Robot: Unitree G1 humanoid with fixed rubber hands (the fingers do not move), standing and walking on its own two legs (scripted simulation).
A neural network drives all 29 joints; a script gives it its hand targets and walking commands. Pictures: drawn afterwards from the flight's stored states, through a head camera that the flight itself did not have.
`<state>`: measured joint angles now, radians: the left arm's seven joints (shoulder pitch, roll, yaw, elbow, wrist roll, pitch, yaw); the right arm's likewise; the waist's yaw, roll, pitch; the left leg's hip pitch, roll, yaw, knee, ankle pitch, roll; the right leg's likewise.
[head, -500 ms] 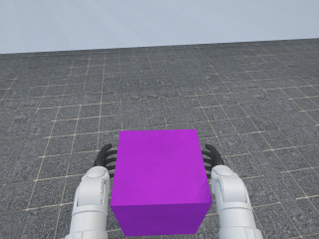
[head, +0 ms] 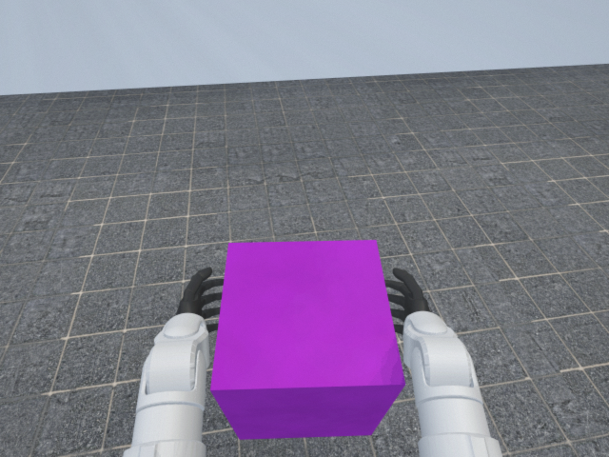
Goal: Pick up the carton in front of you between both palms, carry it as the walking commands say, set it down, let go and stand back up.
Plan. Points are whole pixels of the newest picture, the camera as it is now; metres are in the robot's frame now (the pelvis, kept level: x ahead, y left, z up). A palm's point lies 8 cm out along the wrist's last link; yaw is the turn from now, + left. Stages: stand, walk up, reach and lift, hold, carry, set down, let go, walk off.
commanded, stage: carry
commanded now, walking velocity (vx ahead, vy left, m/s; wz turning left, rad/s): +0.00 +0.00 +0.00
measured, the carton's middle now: (304, 344) +0.30 +0.00 -0.04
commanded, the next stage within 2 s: hold in 0.54 s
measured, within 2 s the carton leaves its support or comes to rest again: neither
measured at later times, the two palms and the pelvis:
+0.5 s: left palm (199, 324) +0.29 +0.14 +0.04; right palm (424, 323) +0.28 -0.16 +0.04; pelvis +0.00 -0.01 +0.00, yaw +0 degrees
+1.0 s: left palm (216, 307) +0.30 +0.12 +0.05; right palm (446, 346) +0.24 -0.18 +0.05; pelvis -0.01 +0.03 +0.01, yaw -11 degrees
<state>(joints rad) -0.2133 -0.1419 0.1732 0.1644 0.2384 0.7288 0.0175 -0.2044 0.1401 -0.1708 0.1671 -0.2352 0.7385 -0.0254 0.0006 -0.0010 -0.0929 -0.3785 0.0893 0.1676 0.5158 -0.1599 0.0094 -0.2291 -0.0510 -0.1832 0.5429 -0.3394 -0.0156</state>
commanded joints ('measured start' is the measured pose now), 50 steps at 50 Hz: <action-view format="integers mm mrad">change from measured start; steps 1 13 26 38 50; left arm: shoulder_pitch -422 -424 -423 -413 -495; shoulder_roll -897 -898 -898 -896 -974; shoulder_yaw -554 -548 -549 -526 -485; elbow -41 -36 -39 -36 91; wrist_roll -242 -239 -241 -211 -197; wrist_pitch -28 -27 -26 -62 -45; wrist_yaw -220 -222 -222 -237 -271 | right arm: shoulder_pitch -477 -479 -477 -488 -583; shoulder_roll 879 882 884 902 936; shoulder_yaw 559 555 557 522 458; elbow -83 -76 -80 -20 87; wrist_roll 255 252 252 219 214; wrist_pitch -44 -43 -41 -97 -87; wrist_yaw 228 229 228 236 291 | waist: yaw -1 -1 -1 15 11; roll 4 2 0 -38 8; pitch -239 -230 -231 -102 -79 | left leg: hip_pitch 173 167 168 380 501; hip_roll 85 83 82 -211 -172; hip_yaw -98 -91 -85 -217 -228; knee -43 -41 -36 -141 -174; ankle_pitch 169 155 156 127 32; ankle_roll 3 -3 -7 -2 -15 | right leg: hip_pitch -3 -9 -10 161 0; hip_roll -110 -112 -112 103 129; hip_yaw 103 104 104 285 260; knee -109 -112 -108 -238 -251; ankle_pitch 180 187 199 314 106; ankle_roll -3 -8 -12 18 -8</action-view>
